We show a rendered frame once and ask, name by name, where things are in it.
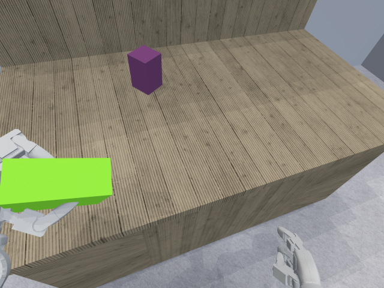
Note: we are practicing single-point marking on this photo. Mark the sponge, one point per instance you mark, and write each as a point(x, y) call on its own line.
point(46, 183)

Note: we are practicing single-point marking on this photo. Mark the table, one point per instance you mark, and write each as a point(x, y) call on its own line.
point(255, 118)

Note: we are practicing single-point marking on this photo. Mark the robot right hand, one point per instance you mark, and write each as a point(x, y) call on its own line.
point(300, 267)

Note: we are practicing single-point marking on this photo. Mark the robot left hand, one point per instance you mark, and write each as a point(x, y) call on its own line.
point(15, 145)

